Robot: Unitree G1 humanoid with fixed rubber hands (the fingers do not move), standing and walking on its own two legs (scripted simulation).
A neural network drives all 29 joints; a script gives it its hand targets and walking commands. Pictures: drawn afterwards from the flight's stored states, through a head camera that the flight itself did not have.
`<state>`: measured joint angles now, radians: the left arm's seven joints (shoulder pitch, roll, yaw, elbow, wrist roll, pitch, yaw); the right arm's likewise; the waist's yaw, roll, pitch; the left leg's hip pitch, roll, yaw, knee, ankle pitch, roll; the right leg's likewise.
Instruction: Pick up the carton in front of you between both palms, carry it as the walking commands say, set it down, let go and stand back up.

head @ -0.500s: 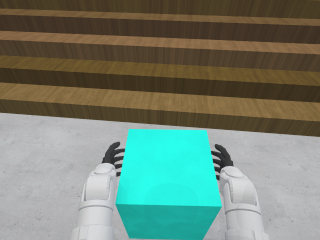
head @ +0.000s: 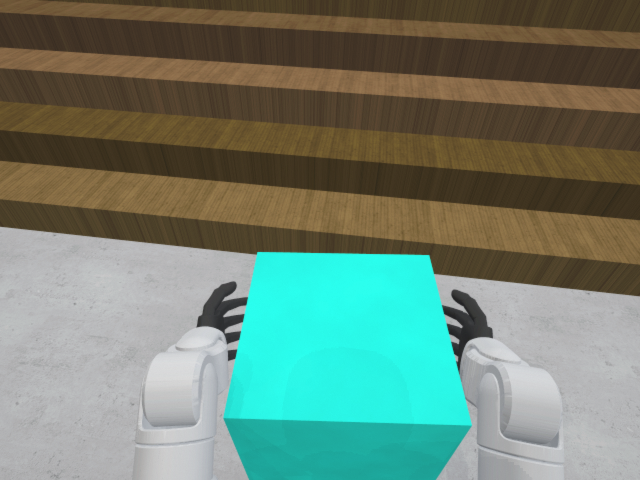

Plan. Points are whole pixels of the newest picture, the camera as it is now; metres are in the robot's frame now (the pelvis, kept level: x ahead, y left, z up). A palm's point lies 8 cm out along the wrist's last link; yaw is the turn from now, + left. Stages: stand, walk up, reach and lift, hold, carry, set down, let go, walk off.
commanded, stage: carry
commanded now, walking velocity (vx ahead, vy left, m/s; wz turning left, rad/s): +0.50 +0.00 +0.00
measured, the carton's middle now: (340, 380) +0.26 -0.01 +0.02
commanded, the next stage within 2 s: none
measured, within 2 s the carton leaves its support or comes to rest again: neither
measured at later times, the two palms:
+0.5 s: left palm (226, 180) +0.58 +0.18 +0.09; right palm (400, 189) +0.56 -0.12 +0.10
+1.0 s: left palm (261, 89) +0.91 +0.16 +0.12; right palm (389, 93) +0.92 -0.14 +0.11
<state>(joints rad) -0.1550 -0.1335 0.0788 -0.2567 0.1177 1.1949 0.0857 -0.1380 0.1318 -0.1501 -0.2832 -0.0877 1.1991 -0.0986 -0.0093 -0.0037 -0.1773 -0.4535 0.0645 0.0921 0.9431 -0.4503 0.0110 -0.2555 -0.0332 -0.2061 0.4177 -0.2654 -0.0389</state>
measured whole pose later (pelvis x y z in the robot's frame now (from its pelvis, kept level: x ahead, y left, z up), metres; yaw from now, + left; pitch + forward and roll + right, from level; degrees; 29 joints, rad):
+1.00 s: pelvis +0.63 +0.00 +0.01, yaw +1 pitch +5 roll +1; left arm -0.21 -0.14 0.13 -0.44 0.08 1.22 0.09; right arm -0.22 0.14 -0.12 -0.45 -0.10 1.22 -0.10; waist 0.02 0.00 -0.05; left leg -0.64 0.11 0.10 0.82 -0.14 0.00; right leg -0.13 -0.04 -0.24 0.29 -0.24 -0.05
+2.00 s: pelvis +1.35 -0.02 +0.06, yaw +1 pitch +7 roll +6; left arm -0.70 0.01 0.40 -0.21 -0.05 1.26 0.13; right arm -0.82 0.15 -0.22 -0.09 -0.14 1.22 -0.17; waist -0.04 -0.05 0.22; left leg -0.92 -0.14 0.15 1.48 -0.23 0.31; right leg -0.36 0.07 0.11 1.34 -0.17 0.02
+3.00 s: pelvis +2.10 -0.18 +0.61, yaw +11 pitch +2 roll -4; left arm -1.01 0.02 0.33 0.43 0.13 1.35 0.12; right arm -1.07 -0.07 -0.38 0.50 -0.12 1.35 -0.13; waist 0.13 0.07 -0.03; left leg -0.54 -0.04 -0.15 1.50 -0.13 0.07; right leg -0.74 0.05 -0.15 1.15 -0.46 -0.12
